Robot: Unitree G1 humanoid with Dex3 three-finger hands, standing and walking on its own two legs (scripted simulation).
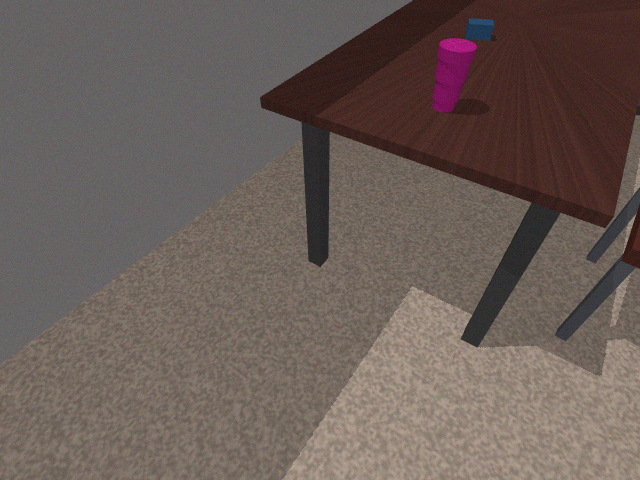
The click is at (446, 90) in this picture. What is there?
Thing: tapered cup
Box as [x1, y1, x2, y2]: [432, 38, 476, 112]
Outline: 471,41 459,38 444,39 439,43 437,53 438,62 435,72 436,81 432,96 434,99 432,105 434,109 443,112 450,111 453,109 454,103 458,98 461,84 465,80 469,63 472,60 475,52 476,45
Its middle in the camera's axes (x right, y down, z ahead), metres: +0.32 -0.40 +0.95
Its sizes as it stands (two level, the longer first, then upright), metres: 0.085 0.085 0.155
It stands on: a support 0.75 m high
